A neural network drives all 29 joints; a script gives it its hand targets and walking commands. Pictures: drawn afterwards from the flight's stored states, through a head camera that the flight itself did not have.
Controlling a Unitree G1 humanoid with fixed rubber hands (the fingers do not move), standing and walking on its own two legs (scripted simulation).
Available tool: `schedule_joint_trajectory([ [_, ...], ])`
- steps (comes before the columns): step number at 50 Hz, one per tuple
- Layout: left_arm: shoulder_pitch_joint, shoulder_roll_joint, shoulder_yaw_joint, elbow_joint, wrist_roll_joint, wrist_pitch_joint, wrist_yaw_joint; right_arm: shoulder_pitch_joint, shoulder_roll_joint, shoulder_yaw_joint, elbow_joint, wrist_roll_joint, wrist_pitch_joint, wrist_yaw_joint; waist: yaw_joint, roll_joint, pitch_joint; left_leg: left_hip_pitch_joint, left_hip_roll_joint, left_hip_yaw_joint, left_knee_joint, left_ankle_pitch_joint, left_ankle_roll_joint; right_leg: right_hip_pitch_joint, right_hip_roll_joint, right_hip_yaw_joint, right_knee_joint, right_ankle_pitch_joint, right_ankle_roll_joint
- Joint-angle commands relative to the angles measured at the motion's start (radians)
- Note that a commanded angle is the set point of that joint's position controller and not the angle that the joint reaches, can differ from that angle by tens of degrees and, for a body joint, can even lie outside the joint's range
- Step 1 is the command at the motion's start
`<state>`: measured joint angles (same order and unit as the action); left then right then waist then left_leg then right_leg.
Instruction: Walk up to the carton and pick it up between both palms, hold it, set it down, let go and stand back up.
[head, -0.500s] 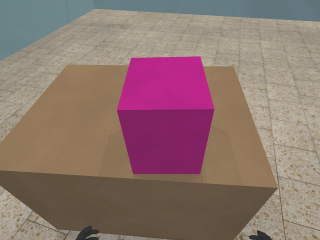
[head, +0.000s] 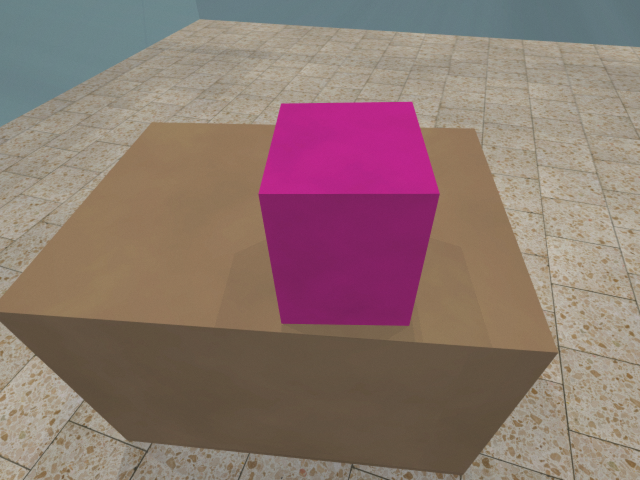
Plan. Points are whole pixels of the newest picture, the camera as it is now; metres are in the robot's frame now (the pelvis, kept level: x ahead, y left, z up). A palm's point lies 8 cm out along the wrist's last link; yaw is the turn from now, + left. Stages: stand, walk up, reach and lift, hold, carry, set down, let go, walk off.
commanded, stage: stand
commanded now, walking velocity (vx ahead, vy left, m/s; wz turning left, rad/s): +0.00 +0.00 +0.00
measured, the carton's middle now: (345, 215) +0.53 -0.02 +0.04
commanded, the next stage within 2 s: none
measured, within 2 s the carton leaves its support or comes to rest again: neither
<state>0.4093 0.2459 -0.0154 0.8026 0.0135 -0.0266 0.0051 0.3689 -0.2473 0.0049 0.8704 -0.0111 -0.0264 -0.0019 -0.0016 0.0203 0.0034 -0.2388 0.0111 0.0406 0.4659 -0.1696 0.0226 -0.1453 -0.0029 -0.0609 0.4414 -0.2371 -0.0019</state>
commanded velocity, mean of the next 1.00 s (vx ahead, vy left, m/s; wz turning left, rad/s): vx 0.00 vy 0.00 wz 0.00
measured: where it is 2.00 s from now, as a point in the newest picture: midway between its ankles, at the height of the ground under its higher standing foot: outside the picture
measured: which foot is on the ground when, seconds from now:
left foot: down 0.00-1.00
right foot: down 0.00-1.00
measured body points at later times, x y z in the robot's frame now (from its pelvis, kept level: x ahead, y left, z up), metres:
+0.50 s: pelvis -0.01 +0.00 +0.00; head -0.03 +0.00 +0.45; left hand -0.03 +0.26 -0.14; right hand -0.01 -0.25 -0.15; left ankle +0.06 +0.10 -0.74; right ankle +0.01 -0.12 -0.74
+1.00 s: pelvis +0.01 -0.01 +0.00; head +0.01 -0.01 +0.45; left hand +0.02 +0.23 -0.14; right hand +0.01 -0.25 -0.15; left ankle +0.06 +0.10 -0.74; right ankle +0.01 -0.12 -0.74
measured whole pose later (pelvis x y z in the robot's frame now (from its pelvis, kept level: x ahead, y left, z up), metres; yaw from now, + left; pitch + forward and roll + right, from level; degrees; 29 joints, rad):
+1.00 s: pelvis +0.01 -0.01 +0.00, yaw +0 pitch -2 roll -1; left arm 0.39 0.20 -0.02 0.93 0.00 -0.02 0.03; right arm 0.38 -0.19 0.01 0.97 -0.01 -0.01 -0.03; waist -0.01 0.02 0.01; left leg -0.25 0.01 0.03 0.46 -0.18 0.01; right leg -0.16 0.00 -0.07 0.45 -0.26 -0.01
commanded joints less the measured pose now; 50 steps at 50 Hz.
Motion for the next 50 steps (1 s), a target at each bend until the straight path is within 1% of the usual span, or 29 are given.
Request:
schedule_joint_trajectory([
  [1,0.053,0.134,0.046,-0.048,0.001,-0.017,0.007,0.035,-0.148,-0.040,-0.064,-0.001,-0.016,-0.010,0.001,0.022,0.115,-0.080,0.095,-0.162,-0.165,-0.260,-0.001,-0.116,-0.077,0.113,-0.102,-0.151,-0.006],
  [2,0.064,0.125,0.043,-0.043,0.002,-0.017,0.006,0.026,-0.154,-0.042,-0.060,0.002,-0.014,-0.010,0.007,0.028,0.124,-0.091,0.098,-0.164,-0.172,-0.277,0.000,-0.108,-0.075,0.116,-0.099,-0.144,-0.007],
  [3,0.069,0.122,0.041,-0.036,0.004,-0.017,0.006,0.028,-0.152,-0.042,-0.056,0.003,-0.013,-0.011,0.004,0.032,0.116,-0.102,0.097,-0.168,-0.176,-0.287,0.000,-0.101,-0.075,0.114,-0.094,-0.140,-0.005],
  [6,0.082,0.130,0.042,-0.024,0.002,-0.015,0.008,0.037,-0.149,-0.040,-0.052,0.004,-0.012,-0.012,0.004,0.008,0.113,-0.121,0.101,-0.178,-0.186,-0.308,0.001,-0.101,-0.069,0.107,-0.075,-0.150,0.001],
  [7,0.087,0.125,0.045,-0.023,0.004,-0.015,0.009,0.038,-0.148,-0.040,-0.049,0.003,-0.012,-0.013,0.006,0.018,0.108,-0.115,0.100,-0.178,-0.183,-0.312,0.002,-0.107,-0.071,0.110,-0.075,-0.152,-0.002],
  [10,0.100,0.126,0.043,-0.009,0.003,-0.013,0.010,0.054,-0.137,-0.041,-0.034,0.002,-0.005,-0.014,0.003,0.010,0.123,-0.123,0.095,-0.175,-0.175,-0.331,0.002,-0.134,-0.071,0.112,-0.085,-0.195,-0.001],
  [12,0.107,0.125,0.046,0.000,0.005,-0.008,0.010,0.072,-0.138,-0.043,-0.023,-0.003,0.000,-0.014,-0.001,0.016,0.139,-0.139,0.093,-0.174,-0.179,-0.363,-0.002,-0.155,-0.066,0.110,-0.085,-0.229,-0.002],
  [14,0.111,0.114,0.043,0.011,0.003,-0.008,0.011,0.071,-0.143,-0.046,-0.020,-0.001,0.001,-0.016,0.003,0.022,0.126,-0.125,0.094,-0.174,-0.177,-0.342,-0.003,-0.159,-0.069,0.111,-0.080,-0.207,-0.001],
  [17,0.109,0.109,0.042,0.017,0.001,-0.012,0.014,0.072,-0.127,-0.041,-0.016,0.001,-0.001,-0.018,-0.004,-0.021,0.106,-0.095,0.088,-0.168,-0.148,-0.256,-0.003,-0.146,-0.079,0.119,-0.086,-0.159,-0.002],
  [18,0.114,0.102,0.040,0.021,-0.001,-0.011,0.014,0.075,-0.127,-0.041,-0.015,0.001,-0.002,-0.018,-0.002,-0.018,0.099,-0.086,0.089,-0.164,-0.146,-0.258,-0.003,-0.152,-0.081,0.121,-0.088,-0.173,-0.002],
  [20,0.124,0.110,0.048,0.028,-0.002,-0.003,0.014,0.086,-0.137,-0.048,-0.006,-0.002,0.004,-0.019,-0.005,-0.002,0.117,-0.104,0.090,-0.173,-0.161,-0.339,-0.001,-0.177,-0.072,0.124,-0.094,-0.248,-0.007],
  [21,0.121,0.114,0.047,0.028,0.000,-0.002,0.014,0.081,-0.130,-0.048,-0.004,-0.001,0.007,-0.019,-0.002,-0.003,0.131,-0.116,0.090,-0.175,-0.157,-0.344,-0.002,-0.177,-0.073,0.123,-0.095,-0.243,-0.005],
  [22,0.119,0.116,0.046,0.030,0.001,-0.002,0.015,0.081,-0.117,-0.044,-0.001,0.000,0.007,-0.019,-0.001,-0.006,0.139,-0.113,0.090,-0.172,-0.153,-0.317,-0.001,-0.177,-0.078,0.125,-0.094,-0.222,-0.006],
  [24,0.127,0.108,0.048,0.041,0.002,-0.004,0.016,0.076,-0.118,-0.047,0.003,-0.002,0.008,-0.020,-0.001,-0.011,0.122,-0.084,0.088,-0.164,-0.140,-0.289,-0.003,-0.190,-0.078,0.132,-0.098,-0.231,-0.002],
  [26,0.117,0.109,0.049,0.046,0.001,-0.007,0.017,0.081,-0.105,-0.042,0.007,0.000,0.005,-0.021,-0.003,-0.004,0.117,-0.079,0.086,-0.164,-0.134,-0.238,-0.003,-0.174,-0.082,0.134,-0.094,-0.184,-0.004],
  [27,0.114,0.110,0.049,0.048,-0.002,-0.006,0.017,0.087,-0.103,-0.042,0.011,0.001,0.004,-0.021,-0.006,-0.014,0.123,-0.080,0.087,-0.165,-0.137,-0.239,-0.003,-0.182,-0.081,0.135,-0.096,-0.187,-0.005],
  [29,0.128,0.096,0.044,0.054,-0.001,-0.004,0.018,0.086,-0.104,-0.044,0.019,0.002,0.006,-0.023,-0.001,0.006,0.117,-0.082,0.091,-0.162,-0.134,-0.254,-0.002,-0.170,-0.082,0.133,-0.099,-0.178,-0.006],
  [30,0.123,0.100,0.045,0.051,-0.002,-0.004,0.019,0.086,-0.098,-0.039,0.021,0.002,0.007,-0.023,-0.005,-0.005,0.125,-0.085,0.088,-0.160,-0.133,-0.243,-0.001,-0.167,-0.083,0.135,-0.099,-0.170,-0.007],
  [31,0.118,0.102,0.044,0.055,-0.003,-0.005,0.020,0.079,-0.097,-0.040,0.024,0.001,0.006,-0.024,-0.001,0.001,0.111,-0.080,0.091,-0.162,-0.131,-0.223,-0.002,-0.160,-0.087,0.134,-0.100,-0.154,-0.007],
  [33,0.112,0.096,0.043,0.057,-0.004,-0.005,0.021,0.086,-0.088,-0.036,0.027,0.000,0.005,-0.026,-0.002,-0.017,0.119,-0.060,0.089,-0.154,-0.121,-0.177,-0.005,-0.166,-0.091,0.140,-0.101,-0.137,-0.009],
  [37,0.089,0.098,0.045,0.067,-0.007,-0.008,0.024,0.094,-0.075,-0.030,0.041,0.002,0.000,-0.028,-0.007,-0.026,0.081,-0.025,0.088,-0.143,-0.100,-0.076,-0.008,-0.128,-0.101,0.140,-0.103,-0.067,-0.012],
  [39,0.092,0.086,0.042,0.072,-0.008,-0.004,0.023,0.089,-0.077,-0.028,0.047,0.005,0.001,-0.031,-0.003,0.002,0.102,-0.038,0.090,-0.145,-0.107,-0.088,-0.007,-0.129,-0.101,0.134,-0.102,-0.071,-0.010],
  [40,0.089,0.093,0.042,0.076,-0.007,-0.003,0.023,0.086,-0.070,-0.028,0.052,0.004,0.002,-0.031,-0.002,-0.008,0.109,-0.040,0.093,-0.147,-0.108,-0.082,-0.007,-0.131,-0.099,0.132,-0.100,-0.065,-0.009],
  [42,0.091,0.087,0.038,0.083,-0.008,-0.003,0.025,0.083,-0.069,-0.026,0.053,0.006,0.001,-0.032,0.003,0.011,0.083,-0.034,0.093,-0.149,-0.107,-0.065,-0.006,-0.102,-0.106,0.131,-0.098,-0.043,-0.014],
  [43,0.084,0.086,0.038,0.083,-0.007,-0.003,0.025,0.084,-0.066,-0.025,0.054,0.007,0.003,-0.032,-0.001,-0.003,0.091,-0.036,0.090,-0.139,-0.106,-0.058,-0.007,-0.105,-0.106,0.131,-0.103,-0.037,-0.013],
  [45,0.080,0.087,0.036,0.091,-0.008,-0.003,0.026,0.075,-0.068,-0.024,0.062,0.005,0.003,-0.034,0.003,0.006,0.104,-0.026,0.091,-0.142,-0.097,-0.021,-0.007,-0.109,-0.106,0.135,-0.109,-0.025,-0.009],
  [46,0.074,0.085,0.033,0.091,-0.008,-0.003,0.027,0.083,-0.067,-0.022,0.064,0.005,0.002,-0.034,-0.003,-0.001,0.116,-0.029,0.093,-0.137,-0.102,0.002,-0.008,-0.109,-0.106,0.130,-0.104,-0.005,-0.008],
  [48,0.075,0.077,0.032,0.097,-0.012,-0.002,0.028,0.088,-0.064,-0.024,0.071,0.005,0.002,-0.035,-0.003,-0.015,0.088,-0.007,0.096,-0.136,-0.093,0.006,-0.007,-0.100,-0.105,0.121,-0.104,-0.001,-0.008],
  [50,0.070,0.080,0.032,0.100,-0.012,-0.004,0.030,0.077,-0.060,-0.021,0.077,0.005,0.002,-0.036,0.004,-0.002,0.086,-0.001,0.094,-0.133,-0.095,0.017,-0.008,-0.091,-0.107,0.123,-0.106,0.014,-0.008],
])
